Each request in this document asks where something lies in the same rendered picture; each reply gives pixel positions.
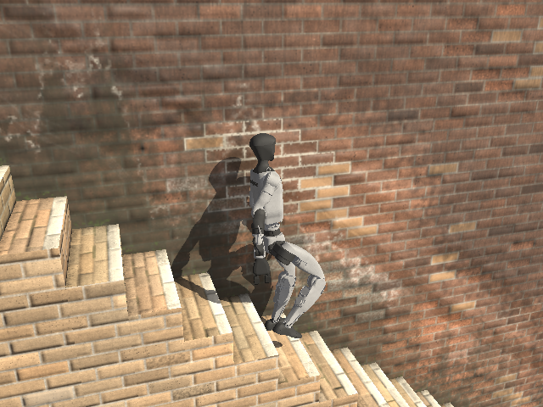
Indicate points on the left robot shin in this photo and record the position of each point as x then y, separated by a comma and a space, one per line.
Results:
281, 298

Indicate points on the robot right upper arm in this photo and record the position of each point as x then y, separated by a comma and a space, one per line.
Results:
270, 185

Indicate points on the right robot thigh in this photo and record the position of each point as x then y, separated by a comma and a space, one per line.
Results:
289, 252

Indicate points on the right robot forearm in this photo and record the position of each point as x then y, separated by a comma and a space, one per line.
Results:
258, 220

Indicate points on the right robot hand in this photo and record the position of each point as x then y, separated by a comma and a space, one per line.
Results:
261, 267

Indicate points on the robot left upper arm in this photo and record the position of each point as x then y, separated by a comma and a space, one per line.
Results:
251, 200

